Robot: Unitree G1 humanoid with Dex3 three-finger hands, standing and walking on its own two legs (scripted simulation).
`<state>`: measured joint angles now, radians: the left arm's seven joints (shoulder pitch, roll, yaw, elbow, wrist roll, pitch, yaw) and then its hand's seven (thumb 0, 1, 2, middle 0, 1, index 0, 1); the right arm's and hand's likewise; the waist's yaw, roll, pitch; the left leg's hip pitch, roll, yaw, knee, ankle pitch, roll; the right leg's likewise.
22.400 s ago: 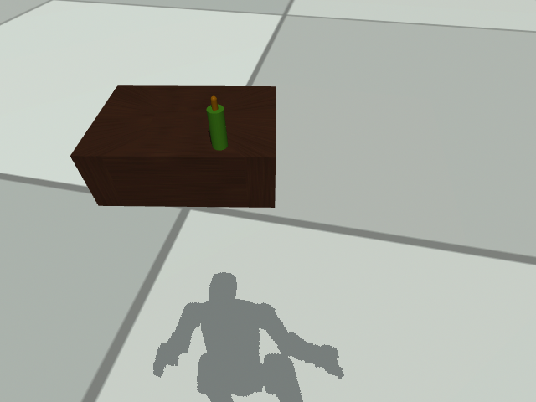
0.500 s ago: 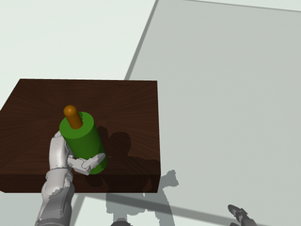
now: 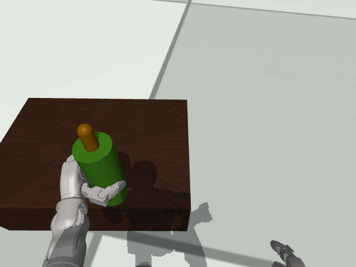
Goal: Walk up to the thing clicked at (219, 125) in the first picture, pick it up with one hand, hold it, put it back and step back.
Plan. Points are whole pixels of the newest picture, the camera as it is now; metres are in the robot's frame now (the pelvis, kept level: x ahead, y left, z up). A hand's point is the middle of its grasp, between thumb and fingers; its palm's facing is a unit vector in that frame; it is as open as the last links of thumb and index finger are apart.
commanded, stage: hold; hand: left
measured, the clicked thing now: (101, 165) +0.33 +0.18 +0.07
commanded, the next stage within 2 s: crouch in 1.84 s
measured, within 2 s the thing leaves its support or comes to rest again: neither
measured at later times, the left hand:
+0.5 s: hand (103, 172) +0.33 +0.18 +0.04, palm faces +0.16 -0.99 +0.01, open 10.4 cm
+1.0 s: hand (100, 173) +0.32 +0.18 +0.04, palm faces +0.16 -0.99 +0.00, open 10.4 cm
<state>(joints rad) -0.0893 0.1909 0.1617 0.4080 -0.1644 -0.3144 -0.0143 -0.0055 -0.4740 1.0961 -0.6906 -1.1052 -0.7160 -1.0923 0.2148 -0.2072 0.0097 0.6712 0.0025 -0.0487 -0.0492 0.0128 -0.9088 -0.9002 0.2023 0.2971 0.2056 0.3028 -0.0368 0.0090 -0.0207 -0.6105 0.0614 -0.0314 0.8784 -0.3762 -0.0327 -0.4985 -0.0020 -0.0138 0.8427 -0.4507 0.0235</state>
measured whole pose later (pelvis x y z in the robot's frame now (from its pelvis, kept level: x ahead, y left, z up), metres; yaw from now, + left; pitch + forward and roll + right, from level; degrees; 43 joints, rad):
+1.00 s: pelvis +0.00 +0.00 +0.00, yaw +0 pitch +5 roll -2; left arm -0.09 0.19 0.17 0.42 -0.16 -0.32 -0.02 -0.01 -0.47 1.10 -0.68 -1.11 -0.71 -1.10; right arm 0.22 -0.20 0.01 0.68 0.00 -0.07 -0.05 0.01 -0.92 -0.90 0.20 0.30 0.21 0.30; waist -0.03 0.01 -0.01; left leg -0.58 0.06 -0.03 0.85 -0.36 -0.03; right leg -0.47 0.00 -0.01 0.81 -0.43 0.03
